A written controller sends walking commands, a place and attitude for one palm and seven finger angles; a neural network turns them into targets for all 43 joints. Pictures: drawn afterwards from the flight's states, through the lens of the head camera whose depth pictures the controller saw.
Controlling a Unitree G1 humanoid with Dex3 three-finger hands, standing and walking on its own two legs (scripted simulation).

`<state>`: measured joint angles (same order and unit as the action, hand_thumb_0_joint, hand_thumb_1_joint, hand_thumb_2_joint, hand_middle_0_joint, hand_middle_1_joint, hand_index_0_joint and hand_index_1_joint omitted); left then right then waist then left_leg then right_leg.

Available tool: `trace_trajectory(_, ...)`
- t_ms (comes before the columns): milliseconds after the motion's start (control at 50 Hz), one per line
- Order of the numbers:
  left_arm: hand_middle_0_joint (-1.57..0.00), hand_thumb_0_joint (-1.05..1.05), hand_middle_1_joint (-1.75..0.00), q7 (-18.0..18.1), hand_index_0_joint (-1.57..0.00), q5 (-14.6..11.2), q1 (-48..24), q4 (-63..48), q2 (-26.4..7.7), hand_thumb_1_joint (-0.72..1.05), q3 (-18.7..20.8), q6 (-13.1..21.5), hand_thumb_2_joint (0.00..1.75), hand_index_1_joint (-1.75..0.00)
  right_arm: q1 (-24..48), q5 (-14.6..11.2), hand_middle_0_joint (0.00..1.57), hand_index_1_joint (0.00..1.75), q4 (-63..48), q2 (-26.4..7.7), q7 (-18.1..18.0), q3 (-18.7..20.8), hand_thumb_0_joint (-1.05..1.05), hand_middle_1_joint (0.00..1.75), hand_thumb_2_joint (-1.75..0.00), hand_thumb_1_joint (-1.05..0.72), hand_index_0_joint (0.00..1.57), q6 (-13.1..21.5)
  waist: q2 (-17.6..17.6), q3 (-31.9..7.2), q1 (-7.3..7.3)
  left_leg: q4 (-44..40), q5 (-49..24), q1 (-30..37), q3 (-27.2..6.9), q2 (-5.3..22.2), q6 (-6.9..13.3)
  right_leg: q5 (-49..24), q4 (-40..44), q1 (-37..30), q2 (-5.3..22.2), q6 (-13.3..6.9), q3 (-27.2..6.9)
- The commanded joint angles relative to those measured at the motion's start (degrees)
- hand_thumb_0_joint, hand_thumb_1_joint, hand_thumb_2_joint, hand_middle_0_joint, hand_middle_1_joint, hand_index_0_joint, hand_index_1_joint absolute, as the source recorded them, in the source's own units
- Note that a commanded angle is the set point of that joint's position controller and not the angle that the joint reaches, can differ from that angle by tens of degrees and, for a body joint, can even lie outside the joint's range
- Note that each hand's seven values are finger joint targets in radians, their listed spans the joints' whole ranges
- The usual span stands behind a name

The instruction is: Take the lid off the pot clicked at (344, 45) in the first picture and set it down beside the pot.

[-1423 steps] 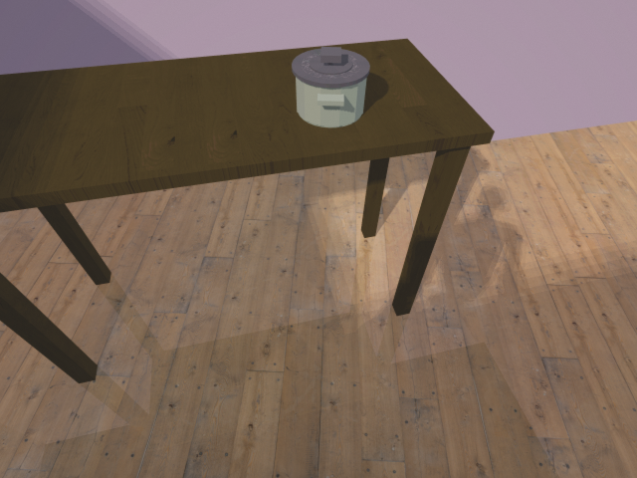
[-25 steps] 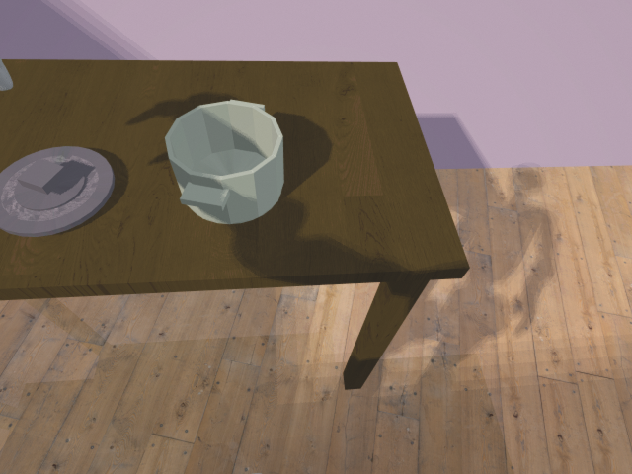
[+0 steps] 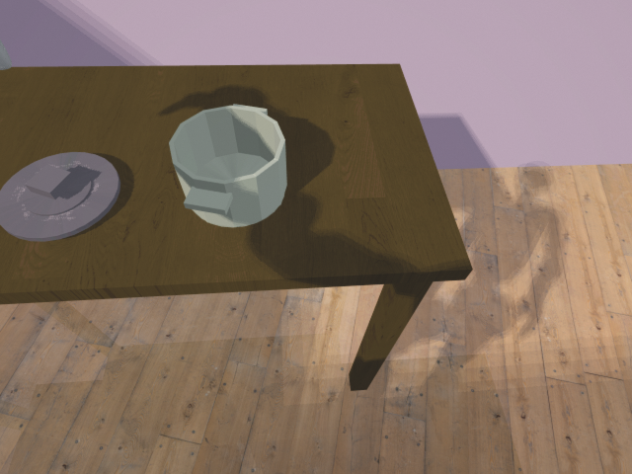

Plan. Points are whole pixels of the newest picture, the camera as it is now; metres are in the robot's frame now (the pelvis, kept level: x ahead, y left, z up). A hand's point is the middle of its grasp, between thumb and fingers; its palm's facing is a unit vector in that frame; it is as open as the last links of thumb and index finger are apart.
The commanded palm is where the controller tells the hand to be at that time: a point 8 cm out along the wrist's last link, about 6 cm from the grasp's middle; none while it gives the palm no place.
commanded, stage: draw the hand back to the body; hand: left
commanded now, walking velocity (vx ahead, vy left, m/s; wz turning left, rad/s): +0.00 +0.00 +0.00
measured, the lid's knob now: (51, 181) +0.50 +0.35 +0.06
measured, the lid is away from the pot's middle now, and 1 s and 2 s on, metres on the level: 0.25 0.25 0.25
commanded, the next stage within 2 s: none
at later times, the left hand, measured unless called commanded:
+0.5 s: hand out of the picture +0.42 +0.30 +0.24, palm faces +0.13 -0.57 -0.81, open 11.0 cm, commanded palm +0.37 +0.32 +0.28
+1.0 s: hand out of the picture +0.37 +0.25 +0.26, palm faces +0.53 -0.82 -0.23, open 9.6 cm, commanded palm +0.31 +0.28 +0.27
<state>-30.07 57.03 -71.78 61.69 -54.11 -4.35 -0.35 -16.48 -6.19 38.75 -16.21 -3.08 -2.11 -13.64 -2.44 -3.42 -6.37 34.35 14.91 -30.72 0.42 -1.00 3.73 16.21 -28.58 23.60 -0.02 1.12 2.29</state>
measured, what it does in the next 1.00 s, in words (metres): shifts its weight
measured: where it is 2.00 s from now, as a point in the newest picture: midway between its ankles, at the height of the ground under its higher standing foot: outside the picture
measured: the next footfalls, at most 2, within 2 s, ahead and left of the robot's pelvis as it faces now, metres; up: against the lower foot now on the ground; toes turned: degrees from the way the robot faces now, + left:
none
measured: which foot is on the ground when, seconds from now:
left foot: down 0.00-1.00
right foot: down 0.00-1.00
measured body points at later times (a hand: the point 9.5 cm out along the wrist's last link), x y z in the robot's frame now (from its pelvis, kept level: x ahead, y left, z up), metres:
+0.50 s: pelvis -0.01 -0.01 +0.01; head +0.03 -0.01 +0.46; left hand +0.41 +0.33 +0.28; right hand +0.12 -0.26 -0.10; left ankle +0.01 +0.07 -0.73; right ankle -0.03 -0.14 -0.73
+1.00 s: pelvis +0.02 -0.06 +0.01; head +0.02 -0.08 +0.46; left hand +0.33 +0.29 +0.27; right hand +0.16 -0.32 -0.09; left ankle +0.01 +0.07 -0.73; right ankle -0.03 -0.14 -0.73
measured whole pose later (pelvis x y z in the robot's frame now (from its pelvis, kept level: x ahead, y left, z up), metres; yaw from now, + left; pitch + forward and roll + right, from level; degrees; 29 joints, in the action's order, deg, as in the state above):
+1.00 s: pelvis +0.02 -0.06 +0.01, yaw -1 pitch -1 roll +0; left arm 4.0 -4.8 -20.1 13.4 -31.0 26.0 2.6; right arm -11.9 -2.8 38.8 -16.6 -4.0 -1.8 -0.7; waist -2.3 0.2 0.6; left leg 22.8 12.8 -9.3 1.1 2.0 -0.8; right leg 15.2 -20.4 4.6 -3.1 -3.0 1.1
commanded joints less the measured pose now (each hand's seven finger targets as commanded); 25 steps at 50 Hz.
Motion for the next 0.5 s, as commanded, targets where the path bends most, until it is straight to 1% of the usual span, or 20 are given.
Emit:
trace_trajectory(0, -0.39, 0.0, -0.79, 2.6, -0.39, 0.0, -21.8, -10.1, -17.5, -0.05, 6.7, 0.3, 0.74, -0.79, -2.3, 0.4, 0.2, 0.3, -5.8, -10.0, -0.3, 3.3, 0.0, 0.3, -0.9, -0.9, 0.2, 0.6, -4.0, -23.6, 0.84, -1.6, -25.7, 23.1, -3.2, -0.1, 0.5, -11.9, 1.9, -1.0, -3.8, -2.9, 1.4)
trace_trajectory(20, -0.39, 0.0, -0.79, 2.6, -0.39, -0.6, -20.6, -12.8, -17.8, -0.05, 7.4, 0.8, 0.74, -0.79, -1.2, 0.1, 0.2, 0.3, -6.9, -10.0, -0.2, 3.2, 0.0, 0.3, -0.9, -0.9, 0.2, 0.5, -5.7, -24.4, 1.47, -1.6, -28.1, 23.3, -2.7, -0.1, 0.5, -13.9, 1.7, -2.3, -3.6, -3.2, 1.4)
trace_trajectory(60, -0.39, 0.0, -0.79, 3.0, -0.39, -0.4, -19.1, -13.8, -19.4, -0.05, 8.9, 0.6, 0.74, -0.79, -0.4, 0.4, 0.2, 0.3, -7.5, -9.7, 0.0, 3.1, 0.0, 0.3, -0.9, -0.9, 0.2, 0.0, -4.7, -24.0, 1.77, -1.7, -26.9, 21.8, -2.4, -0.2, 0.6, -14.5, 1.5, -3.8, -3.3, -2.9, 1.0)
trace_trajectory(100, -0.39, 0.0, -0.79, 2.9, -0.39, -1.0, -18.2, -16.4, -17.4, -0.05, 7.6, 0.1, 0.74, -0.79, 0.5, 0.3, 0.2, 0.3, -8.1, -9.5, 0.2, 3.4, 0.0, 0.3, -0.9, -0.9, 0.2, -0.3, -5.3, -23.1, 1.47, -2.1, -26.0, 22.1, -2.3, -0.1, 0.7, -14.0, 2.1, -3.4, -3.2, -2.9, 0.9)
trace_trajectory(120, -0.39, 0.0, -0.79, 2.8, -0.39, -1.8, -16.2, -18.9, -16.1, -0.05, 7.3, 0.1, 0.74, -0.79, 1.2, 0.0, 0.2, 0.3, -9.0, -9.4, 0.3, 3.5, 0.0, 0.3, -0.9, -0.9, 0.2, -0.1, -6.5, -23.1, 1.64, -2.0, -28.8, 23.6, -2.5, 0.1, 0.7, -14.5, 2.2, -3.0, -3.3, -3.2, 1.1)
trace_trajectory(140, -0.39, 0.0, -0.79, 3.0, -0.39, -1.7, -14.8, -19.1, -18.0, -0.05, 9.2, -0.2, 0.74, -0.79, 1.2, 0.2, 0.2, 0.3, -8.9, -9.5, 0.4, 3.5, 0.0, 0.3, -0.9, -0.9, 0.2, -0.3, -5.4, -22.9, 1.85, -2.1, -27.5, 23.3, -2.6, 0.3, 0.7, -13.7, 2.3, -3.5, -3.3, -2.9, 0.9)
trace_trajectory(160, -0.39, 0.0, -0.79, 2.9, -0.39, -2.0, -14.2, -19.7, -17.1, -0.05, 8.5, -0.3, 0.74, -0.79, 1.5, 0.1, 0.2, 0.3, -9.0, -9.4, 0.5, 3.4, 0.0, 0.3, -0.9, -0.9, 0.2, -0.4, -5.8, -22.2, 1.67, -2.2, -26.9, 23.0, -2.6, 0.0, 0.8, -13.6, 2.5, -3.3, -3.3, -3.0, 1.0)
trace_trajectory(180, -0.39, 0.0, -0.79, 2.9, -0.39, -2.4, -13.6, -22.2, -18.2, -0.05, 9.8, -0.4, 0.74, -0.79, 1.8, 0.1, 0.2, 0.3, -9.5, -9.3, 0.5, 3.5, 0.0, 0.3, -0.9, -0.9, 0.2, -0.4, -5.4, -23.1, 2.03, -2.5, -26.4, 23.3, -2.7, 0.0, 1.0, -13.7, 2.6, -4.2, -3.3, -3.0, 0.8)
trace_trajectory(200, -0.39, 0.0, -0.79, 2.9, -0.39, -2.6, -12.0, -21.4, -16.7, -0.05, 8.9, -0.7, 0.74, -0.79, 2.2, 0.1, 0.2, 0.3, -9.6, -9.2, 0.4, 3.4, 0.0, 0.3, -0.9, -0.9, 0.2, -0.4, -5.7, -21.7, 1.81, -2.6, -25.9, 23.1, -2.6, -0.2, 1.0, -13.1, 2.8, -3.6, -3.3, -3.1, 1.0)
trace_trajectory(220, -0.39, 0.0, -0.79, 2.7, -0.39, -3.4, -11.9, -24.5, -15.7, -0.05, 8.3, -0.6, 0.74, -0.79, 2.9, -0.2, 0.2, 0.3, -10.1, -9.4, 0.5, 3.4, 0.0, 0.3, -0.9, -0.9, 0.2, -0.4, -7.0, -22.0, 1.74, -2.8, -27.7, 24.7, -2.8, 0.1, 0.9, -13.4, 3.0, -3.3, -3.2, -3.3, 1.2)
trace_trajectory(240, -0.39, 0.0, -0.79, 3.0, -0.39, -3.4, -12.4, -27.8, -17.0, -0.05, 9.6, -0.9, 0.74, -0.79, 3.3, 0.0, 0.2, 0.3, -10.2, -9.1, 0.7, 3.5, 0.0, 0.3, -0.9, -0.9, 0.2, -0.5, -8.0, -23.8, 2.19, -2.9, -27.6, 25.8, -3.3, 0.2, 0.8, -12.7, 3.0, -4.0, -3.1, -3.1, 0.8)
trace_trajectory(260, -0.39, 0.0, -0.79, 3.1, -0.39, -3.7, -11.1, -29.5, -17.4, -0.05, 10.7, -0.8, 0.74, -0.79, 3.8, 0.0, 0.2, 0.3, -10.4, -9.1, 0.7, 3.6, 0.0, 0.3, -0.9, -0.9, 0.2, -0.3, -8.2, -23.8, 2.38, -2.7, -28.9, 26.8, -3.8, 0.1, 0.9, -12.9, 3.0, -3.7, -3.2, -3.3, 1.0)
trace_trajectory(300, -0.39, 0.0, -0.79, 3.0, -0.39, -4.7, -7.8, -34.3, -17.3, -0.05, 12.0, -0.8, 0.74, -0.79, 4.7, 0.2, 0.2, 0.3, -11.1, -8.8, 0.9, 3.6, 0.0, 0.3, -0.9, -0.9, 0.2, 0.1, -8.9, -25.7, 3.01, -2.6, -31.0, 28.9, -4.3, 0.0, 0.8, -13.4, 3.2, -4.4, -3.1, -3.3, 1.0)
trace_trajectory(320, -0.39, 0.0, -0.79, 3.0, -0.39, -5.4, -5.0, -35.0, -15.9, -0.05, 11.4, -1.0, 0.74, -0.79, 5.3, 0.0, 0.2, 0.3, -11.7, -8.9, 1.0, 3.5, 0.0, 0.3, -0.9, -0.9, 0.2, 0.3, -9.5, -25.0, 2.92, -2.4, -33.7, 29.7, -4.7, 0.2, 0.7, -13.8, 3.4, -3.8, -3.2, -3.5, 1.2)
trace_trajectory(380, -0.39, 0.0, -0.79, 2.5, -0.39, -6.5, -0.3, -29.3, -15.5, -0.05, 12.1, -2.7, 0.74, -0.79, 6.0, -0.1, 0.2, 0.3, -10.9, -8.9, 0.8, 2.9, 0.0, 0.3, -0.9, -0.9, 0.2, -0.2, -2.4, -17.7, 3.03, -4.4, -22.9, 22.7, -3.2, -0.2, 0.6, -11.6, 4.1, -5.2, -3.1, -3.0, 1.7)
trace_trajectory(400, -0.39, 0.0, -0.79, 12.9, -0.39, -40.6, -8.2, -33.5, -2.6, -0.05, 22.9, 2.4, 0.74, -0.79, -1.9, 0.1, 0.2, 0.3, -15.1, -6.1, 0.4, 3.2, 0.0, 0.3, -0.9, -0.9, 0.2, 3.9, -2.4, -12.3, 1.3, -7.0, -11.1, 30.2, -3.4, 3.2, -0.7, -6.1, 6.0, 0.1, -2.2, -4.7, 2.0)
trace_trajectory(420, -0.39, 0.0, -0.79, 18.0, -0.39, -43.7, -4.7, -33.7, -1.8, -0.05, 20.5, 4.8, 0.74, -0.79, 1.2, 0.5, 0.2, 0.3, -13.5, -7.6, -0.6, 1.7, 0.0, 0.3, -0.9, -0.9, 0.2, 5.7, -2.7, -12.2, 2.27, -9.7, -6.8, 33.6, -7.5, 4.3, -1.0, -2.7, 6.9, 0.0, -2.6, -5.1, 1.3)
trace_trajectory(440, -0.39, 0.0, -0.79, 20.7, -0.39, -44.4, -1.2, -33.9, 3.3, -0.05, 17.0, 4.9, 0.74, -0.79, 3.1, 0.4, 0.2, 0.3, -13.8, -7.1, -1.2, 1.6, 0.0, 0.3, -0.9, -0.9, 0.2, 6.4, -2.4, -10.9, 1.98, -11.5, -1.3, 34.0, -8.6, 5.0, -1.3, -0.6, 7.3, 0.9, -2.5, -4.8, 1.0)
trace_trajectory(460, -0.39, 0.0, -0.79, 23.2, -0.39, -49.2, 2.3, -32.7, 3.6, -0.05, 19.5, 4.9, 0.74, -0.79, 2.7, 0.7, 0.2, 0.3, -13.9, -7.6, -1.8, 1.8, 0.0, 0.3, -0.9, -0.9, 0.2, 7.3, 0.5, -10.9, 2.45, -11.7, -0.2, 32.2, -7.8, 4.7, -1.0, -2.0, 7.9, -1.9, -2.3, -4.7, 0.4)
trace_trajectory(480, -0.39, 0.0, -0.79, 25.3, -0.39, -51.9, 2.7, -36.7, 1.3, -0.05, 22.2, 5.4, 0.74, -0.79, 3.2, 0.9, 0.2, 0.3, -13.8, -8.2, -2.0, 1.7, 0.0, 0.3, -0.9, -0.9, 0.2, 8.2, -0.4, -13.2, 3.46, -11.5, -2.5, 31.6, -6.7, 4.1, -1.0, -4.3, 8.1, -5.3, -2.0, -4.5, -0.3)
